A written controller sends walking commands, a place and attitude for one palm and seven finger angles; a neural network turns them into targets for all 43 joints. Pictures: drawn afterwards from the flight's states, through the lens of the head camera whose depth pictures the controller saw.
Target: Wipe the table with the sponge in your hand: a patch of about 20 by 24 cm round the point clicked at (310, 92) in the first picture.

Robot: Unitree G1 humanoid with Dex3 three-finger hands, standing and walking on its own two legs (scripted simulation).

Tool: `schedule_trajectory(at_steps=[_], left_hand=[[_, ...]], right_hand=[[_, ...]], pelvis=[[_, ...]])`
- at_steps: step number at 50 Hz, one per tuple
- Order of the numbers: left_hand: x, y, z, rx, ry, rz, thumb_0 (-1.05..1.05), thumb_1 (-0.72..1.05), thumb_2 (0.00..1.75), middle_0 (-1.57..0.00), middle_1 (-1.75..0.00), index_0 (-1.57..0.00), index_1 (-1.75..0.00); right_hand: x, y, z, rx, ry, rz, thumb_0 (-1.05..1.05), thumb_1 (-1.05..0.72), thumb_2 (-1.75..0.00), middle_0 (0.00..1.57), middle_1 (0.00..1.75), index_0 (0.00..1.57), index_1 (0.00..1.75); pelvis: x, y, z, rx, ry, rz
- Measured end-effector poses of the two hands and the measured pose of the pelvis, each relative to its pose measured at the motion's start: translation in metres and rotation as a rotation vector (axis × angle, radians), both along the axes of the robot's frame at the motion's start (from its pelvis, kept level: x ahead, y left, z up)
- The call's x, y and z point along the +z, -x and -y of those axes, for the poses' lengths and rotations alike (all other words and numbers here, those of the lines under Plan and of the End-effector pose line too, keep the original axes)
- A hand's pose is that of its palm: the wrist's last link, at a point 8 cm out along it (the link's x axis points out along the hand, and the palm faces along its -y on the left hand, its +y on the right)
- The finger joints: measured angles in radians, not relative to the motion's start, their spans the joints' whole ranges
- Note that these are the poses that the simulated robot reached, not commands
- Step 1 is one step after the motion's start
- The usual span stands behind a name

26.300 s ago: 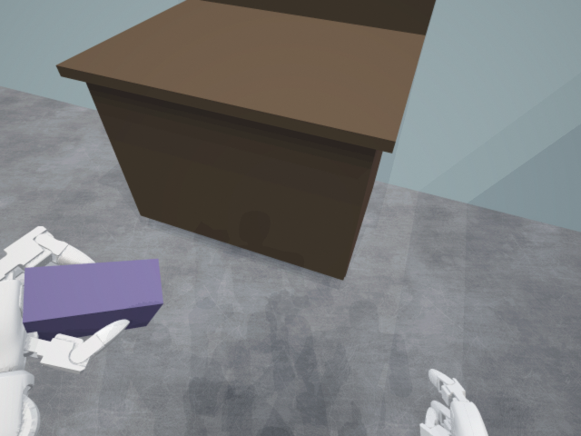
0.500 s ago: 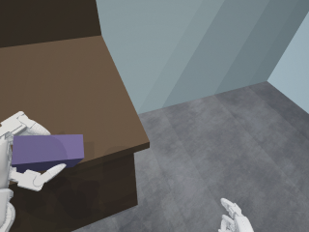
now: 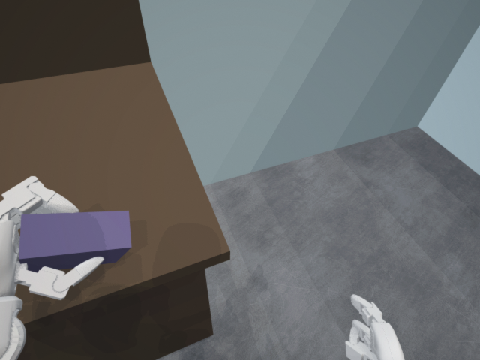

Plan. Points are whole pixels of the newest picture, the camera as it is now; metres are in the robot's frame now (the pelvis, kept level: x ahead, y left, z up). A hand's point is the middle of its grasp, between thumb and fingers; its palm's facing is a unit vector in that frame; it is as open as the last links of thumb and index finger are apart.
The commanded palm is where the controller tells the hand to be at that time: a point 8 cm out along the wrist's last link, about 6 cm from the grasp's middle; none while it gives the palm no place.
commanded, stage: come to a stop and stand still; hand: left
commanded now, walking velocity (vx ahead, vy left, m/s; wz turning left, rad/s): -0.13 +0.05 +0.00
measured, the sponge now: (91, 241) +0.23 +0.23 +0.13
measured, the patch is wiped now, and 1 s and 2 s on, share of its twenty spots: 0.00 0.00 0.00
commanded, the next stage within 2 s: look again from close up in 1.20 s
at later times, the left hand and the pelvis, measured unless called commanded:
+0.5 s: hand (55, 244) +0.21 +0.25 +0.15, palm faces +0.35 -0.87 -0.36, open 9.3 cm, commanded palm +0.15 +0.29 +0.17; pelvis -0.02 +0.02 +0.00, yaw -2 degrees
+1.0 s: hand (62, 241) +0.22 +0.26 +0.14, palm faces +0.34 -0.86 -0.37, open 9.3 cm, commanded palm +0.16 +0.29 +0.17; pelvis +0.00 +0.01 +0.00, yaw -1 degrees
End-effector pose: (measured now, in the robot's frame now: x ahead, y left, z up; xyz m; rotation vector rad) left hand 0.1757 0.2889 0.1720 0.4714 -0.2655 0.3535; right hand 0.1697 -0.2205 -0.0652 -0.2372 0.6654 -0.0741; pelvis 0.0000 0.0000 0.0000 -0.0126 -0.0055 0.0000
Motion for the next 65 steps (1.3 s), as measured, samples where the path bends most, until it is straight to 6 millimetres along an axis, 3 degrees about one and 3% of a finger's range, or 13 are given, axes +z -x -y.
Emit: schedule_trajectory(at_steps=[7, 13, 16, 19, 21, 27, 32, 36, 41, 46, 51, 61, 65], left_hand=[[-0.007, -0.008, -0.002, 0.015, 0.018, -0.052, 0.0, -0.41, 1.0, -0.8, -1.38, -0.81, -1.38], [-0.007, -0.002, 0.0, -0.004, 0.019, -0.058, 0.0, -0.41, 1.0, -0.8, -1.38, -0.81, -1.38], [0.02, -0.009, -0.023, -0.003, -0.144, 0.046, 0.0, -0.41, 1.0, -0.81, -1.38, -0.81, -1.37], [0.029, -0.01, -0.045, 0.075, -0.095, 0.127, 0.0, -0.41, 1.01, -0.8, -1.38, -0.81, -1.37], [0.023, -0.007, -0.04, 0.071, -0.045, 0.118, 0.0, -0.41, 1.01, -0.8, -1.38, -0.81, -1.38], [-0.019, 0.009, 0.005, -0.107, 0.052, -0.052, 0.0, -0.41, 1.01, -0.8, -1.39, -0.8, -1.38], [-0.027, 0.014, -0.011, -0.072, 0.012, -0.074, 0.0, -0.41, 1.01, -0.8, -1.38, -0.81, -1.37], [-0.006, 0.014, -0.029, 0.018, -0.019, 0.034, 0.0, -0.42, 1.01, -0.81, -1.38, -0.81, -1.37], [0.013, 0.012, -0.019, 0.009, 0.006, 0.138, 0.0, -0.41, 1.01, -0.8, -1.38, -0.81, -1.38], [-0.002, -0.001, -0.005, -0.046, 0.041, 0.056, 0.0, -0.41, 1.01, -0.8, -1.38, -0.81, -1.38], [-0.02, -0.009, -0.01, -0.035, 0.045, -0.046, 0.0, -0.41, 1.01, -0.8, -1.38, -0.81, -1.38], [0.005, 0.002, -0.009, -0.028, 0.012, 0.048, 0.0, -0.41, 1.01, -0.8, -1.38, -0.81, -1.38], [0.003, 0.005, -0.011, -0.015, 0.023, 0.035, 0.0, -0.41, 1.01, -0.8, -1.38, -0.81, -1.38]], right_hand=[[0.004, -0.017, 0.001, -0.009, 0.006, 0.006, 0.01, -0.9, -0.9, 0.2, 0.3, 0.2, 0.3], [0.006, -0.014, -0.002, -0.018, 0.013, 0.004, 0.01, -0.9, -0.9, 0.2, 0.3, 0.2, 0.3], [0.003, -0.005, -0.007, 0.044, 0.029, -0.02, 0.01, -0.91, -0.9, 0.2, 0.3, 0.2, 0.29], [0.001, 0.006, -0.01, 0.043, 0.0, -0.021, 0.01, -0.9, -0.9, 0.2, 0.3, 0.2, 0.3], [0.001, 0.014, -0.011, 0.023, -0.024, -0.002, 0.01, -0.9, -0.9, 0.2, 0.3, 0.2, 0.3], [-0.004, 0.039, -0.014, -0.034, -0.032, -0.006, 0.01, -0.9, -0.9, 0.2, 0.3, 0.2, 0.3], [-0.005, 0.05, -0.016, -0.038, 0.0, -0.038, 0.01, -0.9, -0.9, 0.2, 0.3, 0.2, 0.3], [-0.005, 0.045, -0.016, -0.005, 0.01, -0.036, 0.01, -0.9, -0.9, 0.2, 0.3, 0.2, 0.3], [-0.001, 0.028, -0.017, 0.02, 0.002, -0.002, 0.01, -0.9, -0.9, 0.2, 0.3, 0.2, 0.3], [0.005, 0.01, -0.016, 0.005, -0.009, 0.034, 0.01, -0.9, -0.9, 0.2, 0.3, 0.2, 0.3], [0.01, 0.001, -0.013, -0.01, 0.0, 0.039, 0.01, -0.9, -0.9, 0.2, 0.3, 0.2, 0.3], [0.011, -0.003, -0.008, 0.002, 0.028, 0.016, 0.01, -0.9, -0.9, 0.2, 0.3, 0.2, 0.3], [0.01, -0.002, -0.01, -0.009, 0.016, 0.016, 0.01, -0.9, -0.9, 0.2, 0.3, 0.2, 0.3]], pelvis=[[0.001, -0.004, -0.001, 0.003, 0.001, -0.01], [0.001, 0.0, -0.003, 0.004, 0.0, -0.008], [-0.001, 0.009, 0.001, 0.018, 0.001, -0.012], [-0.002, 0.017, -0.001, -0.002, -0.002, -0.004], [-0.002, 0.019, -0.007, -0.015, 0.0, 0.001], [-0.003, 0.021, -0.02, -0.033, -0.005, 0.014], [-0.004, 0.023, -0.017, -0.021, -0.007, 0.028], [-0.005, 0.021, -0.014, -0.007, -0.003, 0.038], [-0.003, 0.013, -0.015, -0.008, 0.004, 0.031], [-0.001, 0.006, -0.015, -0.017, 0.004, 0.016], [0.0, 0.003, -0.012, -0.016, 0.003, 0.01], [0.0, 0.0, -0.01, -0.003, 0.007, 0.014], [0.001, 0.001, -0.012, -0.005, 0.007, 0.016]])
